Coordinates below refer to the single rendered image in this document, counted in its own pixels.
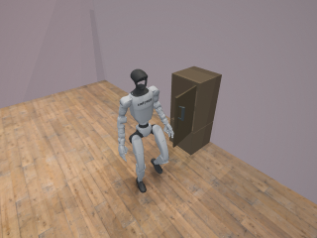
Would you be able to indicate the robot left upper arm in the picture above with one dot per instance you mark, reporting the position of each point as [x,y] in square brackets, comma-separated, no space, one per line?
[156,96]

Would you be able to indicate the robot left forearm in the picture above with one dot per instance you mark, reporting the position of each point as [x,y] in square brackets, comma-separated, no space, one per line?
[161,115]

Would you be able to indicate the robot left hand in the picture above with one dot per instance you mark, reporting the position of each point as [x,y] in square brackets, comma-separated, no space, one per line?
[168,129]

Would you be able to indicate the robot right forearm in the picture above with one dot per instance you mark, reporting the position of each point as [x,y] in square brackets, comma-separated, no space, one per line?
[121,132]

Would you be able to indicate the robot right hand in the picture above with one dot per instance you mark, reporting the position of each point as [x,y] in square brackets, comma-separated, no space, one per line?
[122,152]

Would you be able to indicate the robot right upper arm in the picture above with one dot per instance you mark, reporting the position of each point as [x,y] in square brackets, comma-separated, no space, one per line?
[125,103]

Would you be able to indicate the robot left foot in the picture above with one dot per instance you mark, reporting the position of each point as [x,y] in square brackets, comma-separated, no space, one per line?
[156,166]

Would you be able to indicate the handle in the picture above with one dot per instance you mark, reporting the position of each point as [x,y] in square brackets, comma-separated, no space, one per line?
[182,113]

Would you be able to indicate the cupboard door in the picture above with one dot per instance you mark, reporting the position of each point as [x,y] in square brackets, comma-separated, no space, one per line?
[182,128]

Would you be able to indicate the robot torso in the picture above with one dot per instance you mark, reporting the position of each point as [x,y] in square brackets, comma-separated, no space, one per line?
[142,109]

